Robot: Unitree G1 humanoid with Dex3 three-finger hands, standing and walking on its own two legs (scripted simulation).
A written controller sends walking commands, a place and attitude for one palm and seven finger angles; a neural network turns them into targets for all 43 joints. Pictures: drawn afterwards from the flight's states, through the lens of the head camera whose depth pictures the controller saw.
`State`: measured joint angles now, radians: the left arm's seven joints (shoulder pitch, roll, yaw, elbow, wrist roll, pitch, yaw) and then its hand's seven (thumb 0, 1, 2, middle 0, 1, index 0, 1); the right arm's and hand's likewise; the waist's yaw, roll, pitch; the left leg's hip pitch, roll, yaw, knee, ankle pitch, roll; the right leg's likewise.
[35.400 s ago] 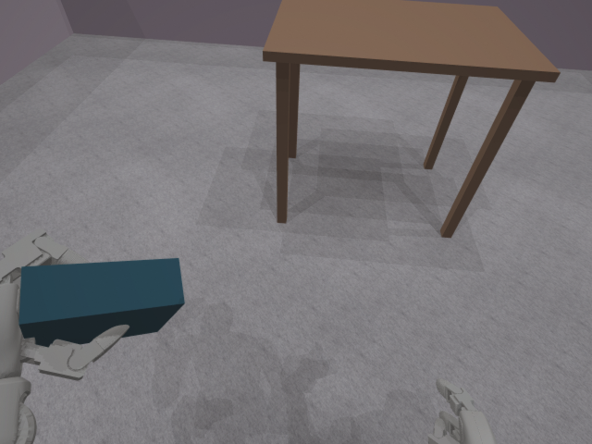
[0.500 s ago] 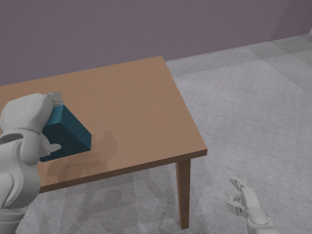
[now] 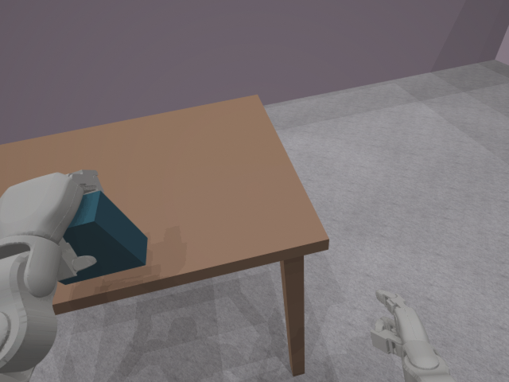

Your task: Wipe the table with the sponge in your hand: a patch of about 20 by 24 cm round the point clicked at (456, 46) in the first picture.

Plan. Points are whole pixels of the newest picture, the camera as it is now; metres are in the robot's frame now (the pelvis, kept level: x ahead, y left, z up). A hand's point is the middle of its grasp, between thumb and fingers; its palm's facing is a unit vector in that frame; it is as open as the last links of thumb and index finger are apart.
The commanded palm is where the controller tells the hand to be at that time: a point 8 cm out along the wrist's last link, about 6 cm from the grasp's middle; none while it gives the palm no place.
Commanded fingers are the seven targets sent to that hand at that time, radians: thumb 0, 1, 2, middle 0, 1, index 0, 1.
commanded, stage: bring the sponge back beside the body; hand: left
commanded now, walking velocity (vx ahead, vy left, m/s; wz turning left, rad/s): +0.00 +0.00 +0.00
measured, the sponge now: (90, 248) +0.22 +0.29 +0.15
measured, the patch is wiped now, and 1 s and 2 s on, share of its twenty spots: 1.00 1.00 1.00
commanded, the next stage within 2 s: step back with the hand held close in 0.58 s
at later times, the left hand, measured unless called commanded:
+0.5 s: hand (58, 240) +0.19 +0.29 +0.20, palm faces +0.23 -0.05 -0.97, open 9.2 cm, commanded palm +0.14 +0.29 +0.27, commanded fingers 0.00 0.10 1.30 -1.20 -1.60 -1.20 -1.60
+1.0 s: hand (96, 221) +0.21 +0.24 +0.22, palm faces +0.37 -0.82 -0.43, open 9.2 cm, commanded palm +0.16 +0.30 +0.25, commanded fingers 0.00 0.10 1.30 -1.20 -1.60 -1.20 -1.60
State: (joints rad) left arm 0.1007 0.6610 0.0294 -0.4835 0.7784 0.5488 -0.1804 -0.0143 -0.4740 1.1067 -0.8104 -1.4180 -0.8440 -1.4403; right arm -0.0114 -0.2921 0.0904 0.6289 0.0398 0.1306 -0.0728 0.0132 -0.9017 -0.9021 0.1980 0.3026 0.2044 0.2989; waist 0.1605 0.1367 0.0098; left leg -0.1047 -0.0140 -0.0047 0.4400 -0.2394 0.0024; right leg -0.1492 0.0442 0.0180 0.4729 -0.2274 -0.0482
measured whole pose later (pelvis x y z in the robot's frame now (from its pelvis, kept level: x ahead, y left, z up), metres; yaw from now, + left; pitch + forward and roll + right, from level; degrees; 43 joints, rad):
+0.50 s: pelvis -0.01 +0.00 +0.00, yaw +0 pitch -7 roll +1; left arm 0.16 0.66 0.05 -0.51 0.77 0.52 -0.13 -0.01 -0.47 1.11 -0.81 -1.42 -0.84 -1.44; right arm -0.01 -0.28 0.08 0.64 0.03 0.10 -0.09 0.01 -0.90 -0.90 0.20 0.30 0.20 0.30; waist 0.17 0.13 0.02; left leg -0.10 -0.01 0.00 0.46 -0.24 0.00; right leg -0.14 0.05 0.02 0.48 -0.22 -0.05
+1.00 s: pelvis +0.00 +0.02 -0.01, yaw -1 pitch +1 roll +1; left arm 0.42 0.47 0.39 -0.76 -0.06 0.01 0.14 -0.02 -0.47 1.10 -0.81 -1.42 -0.84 -1.44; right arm 0.19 -0.23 0.03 0.57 0.00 0.09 -0.07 0.01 -0.90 -0.90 0.20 0.30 0.21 0.30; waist 0.00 -0.03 0.00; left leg -0.29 -0.04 0.00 0.55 -0.27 0.03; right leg -0.33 0.03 0.03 0.59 -0.26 -0.01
